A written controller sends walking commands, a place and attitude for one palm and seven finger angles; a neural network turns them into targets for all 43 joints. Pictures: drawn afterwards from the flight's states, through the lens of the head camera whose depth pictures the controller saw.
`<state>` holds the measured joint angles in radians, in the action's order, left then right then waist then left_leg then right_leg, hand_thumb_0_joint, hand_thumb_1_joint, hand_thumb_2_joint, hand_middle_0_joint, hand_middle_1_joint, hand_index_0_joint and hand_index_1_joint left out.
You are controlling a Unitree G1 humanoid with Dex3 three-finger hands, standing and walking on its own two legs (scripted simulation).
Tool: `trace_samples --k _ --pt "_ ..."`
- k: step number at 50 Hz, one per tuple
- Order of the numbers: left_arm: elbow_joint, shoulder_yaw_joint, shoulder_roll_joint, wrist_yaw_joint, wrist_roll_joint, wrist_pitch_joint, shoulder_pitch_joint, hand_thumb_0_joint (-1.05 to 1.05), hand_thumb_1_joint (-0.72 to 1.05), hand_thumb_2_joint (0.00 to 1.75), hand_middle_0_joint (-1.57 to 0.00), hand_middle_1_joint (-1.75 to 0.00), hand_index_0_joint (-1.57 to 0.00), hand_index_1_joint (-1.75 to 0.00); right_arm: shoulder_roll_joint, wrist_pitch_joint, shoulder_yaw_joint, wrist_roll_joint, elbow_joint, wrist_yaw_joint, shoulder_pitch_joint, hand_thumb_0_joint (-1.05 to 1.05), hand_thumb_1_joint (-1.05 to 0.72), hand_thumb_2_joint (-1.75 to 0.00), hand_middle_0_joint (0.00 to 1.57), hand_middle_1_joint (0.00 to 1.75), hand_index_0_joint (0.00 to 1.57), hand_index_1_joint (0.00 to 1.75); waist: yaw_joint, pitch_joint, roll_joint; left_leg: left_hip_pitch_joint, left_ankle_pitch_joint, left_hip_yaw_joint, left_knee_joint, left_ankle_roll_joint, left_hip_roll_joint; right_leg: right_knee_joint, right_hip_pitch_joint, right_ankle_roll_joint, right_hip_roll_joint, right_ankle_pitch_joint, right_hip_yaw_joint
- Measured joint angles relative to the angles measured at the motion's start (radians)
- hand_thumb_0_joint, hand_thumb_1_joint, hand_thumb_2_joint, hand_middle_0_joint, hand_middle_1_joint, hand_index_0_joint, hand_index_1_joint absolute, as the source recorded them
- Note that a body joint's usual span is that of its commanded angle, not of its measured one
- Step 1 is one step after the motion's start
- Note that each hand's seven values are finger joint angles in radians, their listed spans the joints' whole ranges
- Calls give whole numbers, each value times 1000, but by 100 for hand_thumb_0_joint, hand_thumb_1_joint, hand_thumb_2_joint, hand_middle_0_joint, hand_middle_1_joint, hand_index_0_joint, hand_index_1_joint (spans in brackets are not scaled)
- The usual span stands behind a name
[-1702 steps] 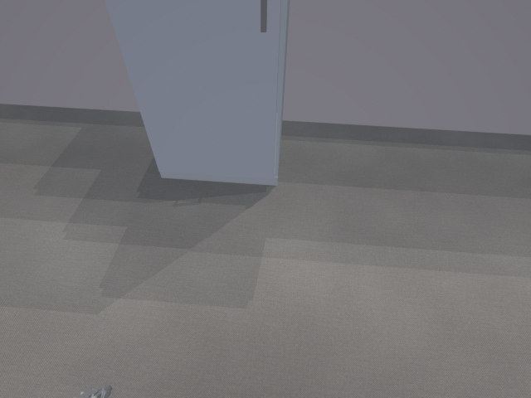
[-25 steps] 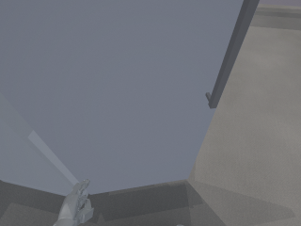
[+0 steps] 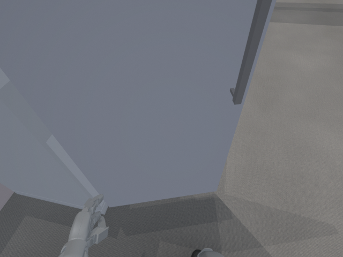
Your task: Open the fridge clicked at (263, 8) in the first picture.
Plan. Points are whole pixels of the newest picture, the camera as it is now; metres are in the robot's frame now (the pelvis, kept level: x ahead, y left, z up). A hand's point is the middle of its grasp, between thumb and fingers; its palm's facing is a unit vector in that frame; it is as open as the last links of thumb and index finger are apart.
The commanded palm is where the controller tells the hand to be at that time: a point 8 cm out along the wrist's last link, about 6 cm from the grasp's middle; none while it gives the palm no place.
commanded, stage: step back with the hand held close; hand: right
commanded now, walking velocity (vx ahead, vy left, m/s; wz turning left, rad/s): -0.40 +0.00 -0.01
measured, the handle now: (248, 43) +0.52 -0.15 +0.23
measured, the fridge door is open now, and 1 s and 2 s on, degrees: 69 69 69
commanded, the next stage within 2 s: stop stepping back and stand still in 0.26 s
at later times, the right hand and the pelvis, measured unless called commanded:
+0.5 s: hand out of the picture +0.11 -0.27 +0.19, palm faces +0.38 +0.81 -0.45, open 7.4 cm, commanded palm +0.05 -0.31 +0.19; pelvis -0.09 -0.01 +0.01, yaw +0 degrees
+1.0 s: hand out of the picture +0.08 -0.29 +0.18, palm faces +0.43 +0.79 -0.43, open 7.4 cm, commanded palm +0.02 -0.32 +0.19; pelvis -0.12 -0.02 +0.02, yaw +0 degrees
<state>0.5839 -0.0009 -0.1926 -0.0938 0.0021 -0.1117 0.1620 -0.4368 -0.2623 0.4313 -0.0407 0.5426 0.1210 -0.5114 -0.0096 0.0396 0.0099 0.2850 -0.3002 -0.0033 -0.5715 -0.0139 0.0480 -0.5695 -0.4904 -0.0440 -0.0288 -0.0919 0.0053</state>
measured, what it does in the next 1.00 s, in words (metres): walks backwards: right foot, then left foot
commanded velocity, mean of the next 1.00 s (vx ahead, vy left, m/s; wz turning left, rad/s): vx -0.06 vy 0.01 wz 0.01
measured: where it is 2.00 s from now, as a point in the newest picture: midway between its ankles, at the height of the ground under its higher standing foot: outside the picture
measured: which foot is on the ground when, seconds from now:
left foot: down 0.00-0.30, up 0.32-0.52, down 0.54-1.00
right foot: down 0.00-0.12, up 0.14-0.28, down 0.30-0.56, up 0.58-0.70, down 0.72-1.00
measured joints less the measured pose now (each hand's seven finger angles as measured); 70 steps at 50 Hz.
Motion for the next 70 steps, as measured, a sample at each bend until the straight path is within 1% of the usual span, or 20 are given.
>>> trace_samples --k 3,6,9,11,13,15,18,21,23,27,28,33,38,45,51,58,60,63,66,70 --pt "-19 7 5 1 3 -3 2 2 90 90 -20 -30 -21 -30 -20 -1 33 -1 -14 -5 10 1 -88 -90 22 30 21 31 10 4 7 18 -43 1 -12 20 15 21 -12 -2 0 20 -14" --pt "-23 10 7 10 0 -5 13 2 90 90 -20 -30 -21 -30 -28 3 48 -13 -5 -1 -6 1 -88 -90 22 30 21 31 5 7 10 19 15 11 17 24 15 22 -24 9 0 0 -24" --pt "11 13 6 21 2 7 33 2 90 90 -20 -30 -21 -30 -8 9 23 -7 18 13 -32 1 -88 -90 21 30 21 31 -28 -18 -33 38 64 -14 19 14 -17 -206 -76 54 42 -230 -26" --pt "43 11 5 25 9 25 45 2 90 90 -20 -30 -21 -30 24 19 -4 4 19 22 -27 1 -88 -90 21 30 21 31 -45 -35 -70 39 72 -39 37 -1 -44 -327 -59 60 60 -306 -9" --pt "52 -1 4 19 11 35 52 2 90 90 -20 -30 -21 -30 41 28 -18 14 12 30 -4 1 -88 -90 21 30 21 31 -41 -41 -102 51 86 -49 45 -18 -68 -236 21 59 55 -300 4" --pt "31 -5 -16 7 9 25 53 2 90 90 -20 -30 -21 -30 45 33 -23 19 13 36 34 1 -88 -90 21 30 21 31 -18 -37 -79 94 83 -28 2 -28 -63 -29 110 42 19 -133 -14" --pt "42 14 18 11 6 0 5 2 90 90 -20 -30 -21 -30 6 23 6 5 -7 31 85 1 -88 -90 21 30 21 31 0 21 -108 171 -95 -75 -225 -5 -44 -33 89 20 40 -110 -3" --pt "32 11 51 34 10 -36 5 2 90 90 -20 -30 -21 -30 -2 33 31 -13 20 26 33 1 -88 -90 21 30 21 31 16 28 -84 173 -170 -42 -332 -2 7 14 95 22 11 -89 -6" --pt "18 2 59 50 5 -48 26 2 90 90 -20 -30 -21 -30 0 39 31 -17 55 24 -22 1 -89 -90 21 30 21 30 16 15 -62 122 -173 2 -265 -1 16 52 101 27 -11 -60 -5" --pt "-7 -18 56 47 4 -34 80 2 90 90 -21 -30 -21 -30 -25 50 35 -11 79 18 -96 1 -89 -90 21 30 21 31 10 -33 -54 -72 -119 47 74 28 -13 61 83 37 -7 -62 12" --pt "-2 -18 47 43 5 -23 78 1 90 90 -21 -30 -21 -30 -22 51 31 -8 62 15 -89 1 -88 -90 21 30 21 31 3 -36 -44 -77 -34 46 111 39 -13 28 66 43 -6 -110 10" --pt "77 -12 3 20 -2 16 98 2 90 90 -21 -30 -21 -30 28 84 -9 -8 -59 24 -29 1 -88 -90 22 30 21 31 -16 -82 -41 -72 31 26 100 44 -33 -169 72 45 32 -242 -4" --pt "96 10 -40 -1 -5 -5 119 2 90 90 -21 -30 -21 -30 86 95 -45 5 -138 40 33 1 -88 -90 21 30 21 31 11 -93 -35 -70 4 49 55 17 -46 39 207 26 23 -146 -10" --pt "55 1 -7 6 3 -40 107 2 90 90 -20 -30 -21 -30 37 58 -31 23 -99 25 -11 1 -89 -90 21 30 21 30 32 -72 -65 -88 36 30 95 17 -49 89 231 29 36 -116 -5" --pt "49 -8 1 24 3 -38 87 2 90 90 -20 -30 -21 -30 31 20 -18 12 -90 18 -29 1 -89 -90 21 30 21 31 5 -66 -28 -93 60 37 135 25 -25 69 208 37 13 -121 -14" --pt "59 -10 -2 16 0 -22 59 2 90 90 -20 -30 -21 -30 74 51 -48 8 -147 18 8 1 -89 -90 21 30 21 31 -15 -59 -16 -103 61 30 144 16 -32 79 221 30 19 -122 -7" --pt "104 4 -23 56 -3 -43 38 2 90 90 -20 -30 -21 -30 62 53 -108 35 -284 -16 75 1 -89 -90 21 30 20 30 -15 -70 -5 -67 45 43 99 13 -45 52 186 26 32 -125 -16" --pt "171 13 -67 89 8 26 -16 1 90 90 -21 -30 -21 -30 73 182 -232 64 -628 -81 205 0 -89 -90 20 30 20 30 -9 -81 18 0 -5 49 -5 7 -72 -8 134 15 58 -143 -20" --pt "220 16 -77 93 21 73 -44 1 90 90 -20 -30 -21 -30 126 279 -329 77 -968 -111 270 0 -90 -90 20 30 20 30 14 -67 25 20 -24 50 -49 5 -79 -40 117 14 64 -154 -21" --pt "275 15 -53 89 27 115 -13 1 90 90 -20 -30 -21 -30 214 323 -415 76 -1276 -123 261 1 -90 -90 20 30 20 30 34 -34 -14 -2 -22 60 -35 16 -72 -41 129 23 58 -155 -32"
